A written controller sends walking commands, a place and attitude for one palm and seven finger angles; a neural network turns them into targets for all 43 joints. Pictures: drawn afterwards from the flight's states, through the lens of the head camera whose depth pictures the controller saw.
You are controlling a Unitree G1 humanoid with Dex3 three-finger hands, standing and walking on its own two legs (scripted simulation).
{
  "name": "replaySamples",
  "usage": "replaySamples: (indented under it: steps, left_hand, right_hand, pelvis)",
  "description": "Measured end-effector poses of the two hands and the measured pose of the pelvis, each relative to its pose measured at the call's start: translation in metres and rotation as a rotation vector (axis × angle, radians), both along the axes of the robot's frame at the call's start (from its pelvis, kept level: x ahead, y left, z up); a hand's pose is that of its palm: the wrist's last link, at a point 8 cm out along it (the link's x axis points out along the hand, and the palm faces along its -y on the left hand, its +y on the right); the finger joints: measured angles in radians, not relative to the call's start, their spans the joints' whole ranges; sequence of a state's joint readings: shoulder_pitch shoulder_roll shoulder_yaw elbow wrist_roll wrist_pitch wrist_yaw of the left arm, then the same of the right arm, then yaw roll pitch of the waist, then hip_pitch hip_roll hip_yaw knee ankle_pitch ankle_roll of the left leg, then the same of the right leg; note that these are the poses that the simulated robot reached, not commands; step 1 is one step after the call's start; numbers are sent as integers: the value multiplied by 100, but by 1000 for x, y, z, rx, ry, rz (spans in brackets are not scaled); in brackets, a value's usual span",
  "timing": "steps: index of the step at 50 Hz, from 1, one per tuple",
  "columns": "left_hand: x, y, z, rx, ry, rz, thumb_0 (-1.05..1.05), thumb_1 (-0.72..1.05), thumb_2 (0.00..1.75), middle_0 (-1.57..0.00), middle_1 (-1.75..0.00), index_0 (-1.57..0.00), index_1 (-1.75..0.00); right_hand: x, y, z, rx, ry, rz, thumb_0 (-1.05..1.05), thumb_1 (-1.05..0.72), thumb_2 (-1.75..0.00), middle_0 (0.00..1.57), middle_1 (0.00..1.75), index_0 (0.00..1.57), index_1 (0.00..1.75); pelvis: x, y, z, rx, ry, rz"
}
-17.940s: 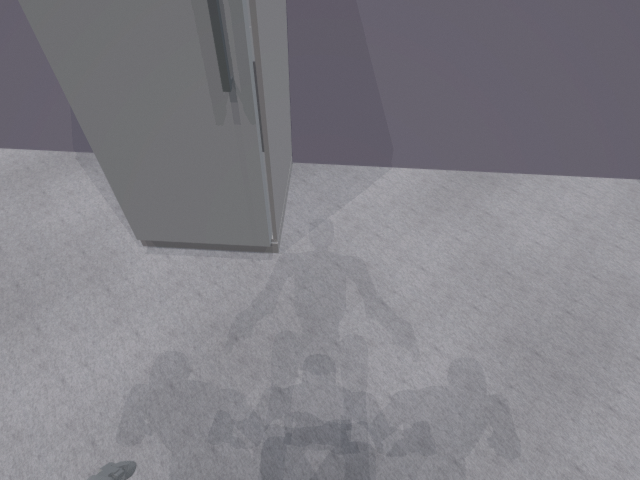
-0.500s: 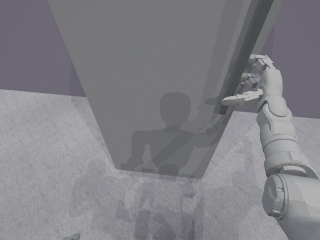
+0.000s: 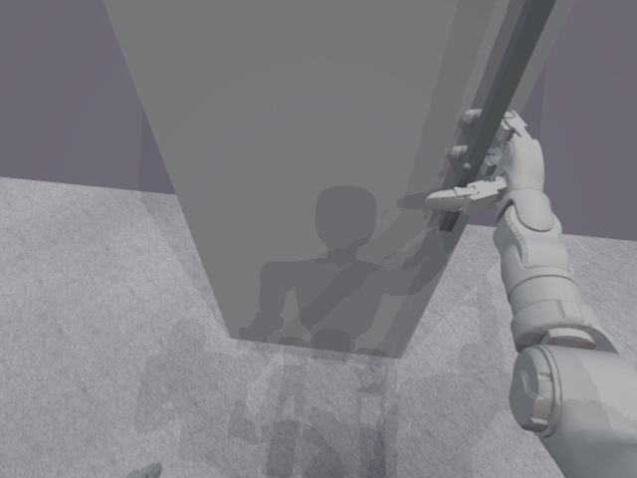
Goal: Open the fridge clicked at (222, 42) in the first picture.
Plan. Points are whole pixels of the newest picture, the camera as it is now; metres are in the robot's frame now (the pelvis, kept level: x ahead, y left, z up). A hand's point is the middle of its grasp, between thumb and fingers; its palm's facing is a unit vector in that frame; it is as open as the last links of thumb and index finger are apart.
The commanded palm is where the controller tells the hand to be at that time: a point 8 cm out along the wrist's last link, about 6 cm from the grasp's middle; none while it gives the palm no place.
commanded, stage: slide the fingers in behind the handle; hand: right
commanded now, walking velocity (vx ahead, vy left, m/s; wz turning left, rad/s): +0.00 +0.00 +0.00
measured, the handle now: (502, 75) +0.53 -0.12 +0.25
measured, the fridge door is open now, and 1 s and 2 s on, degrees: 0 0 0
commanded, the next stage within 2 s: grip the handle and tug to test in 0.60 s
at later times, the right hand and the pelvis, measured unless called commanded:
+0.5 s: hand (467, 169) +0.47 -0.11 +0.16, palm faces +0.00 +1.00 +0.01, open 14.0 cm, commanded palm +0.45 -0.15 +0.15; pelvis -0.01 -0.01 +0.00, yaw +0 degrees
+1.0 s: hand (462, 170) +0.48 -0.10 +0.15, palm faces +0.01 +1.00 -0.01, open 11.8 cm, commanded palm +0.45 -0.15 +0.15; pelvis +0.00 +0.00 +0.00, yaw +0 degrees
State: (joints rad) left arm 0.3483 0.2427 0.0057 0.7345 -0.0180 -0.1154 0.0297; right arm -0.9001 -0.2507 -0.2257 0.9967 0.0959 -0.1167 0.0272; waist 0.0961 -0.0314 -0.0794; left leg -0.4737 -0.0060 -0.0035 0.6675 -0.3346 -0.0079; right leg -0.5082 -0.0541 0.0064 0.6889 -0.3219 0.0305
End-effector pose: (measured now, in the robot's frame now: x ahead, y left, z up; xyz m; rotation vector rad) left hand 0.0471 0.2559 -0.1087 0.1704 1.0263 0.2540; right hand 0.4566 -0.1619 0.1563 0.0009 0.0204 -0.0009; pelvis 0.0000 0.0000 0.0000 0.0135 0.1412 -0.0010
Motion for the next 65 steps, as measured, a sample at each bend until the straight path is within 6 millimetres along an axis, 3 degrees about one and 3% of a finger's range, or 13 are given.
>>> replaySamples:
  steps: [14,32,40,49,65]
  left_hand:
    - [-1,-1,2,2,-10,0,1,90,89,-20,-30,-21,-30]
    - [-9,-8,0,4,12,-4,1,90,89,-20,-30,-21,-30]
    - [-16,-10,-4,-8,33,7,1,90,89,-20,-30,-21,-30]
    - [-10,-7,-1,-10,17,10,1,90,89,-20,-30,-21,-30]
    - [5,0,1,6,-10,-17,1,90,89,-20,-30,-20,-30]
  right_hand:
    - [-11,0,-1,6,-12,-4,-2,50,-30,29,120,30,120]
    - [-2,1,-5,5,18,0,-2,51,-30,30,120,30,120]
    - [0,10,0,0,-14,15,-2,48,-31,30,121,30,121]
    - [-3,5,-4,-4,18,-14,-1,22,-42,32,124,33,124]
    - [-3,7,-1,-8,10,-8,0,-50,-73,39,134,40,135]
  pelvis:
    - [-2,-2,1,1,-18,2]
    - [-6,-8,-1,3,-2,-2]
    - [-3,-8,-1,3,2,2]
    - [-1,-5,0,2,-7,4]
    - [-4,-2,0,2,-7,-8]
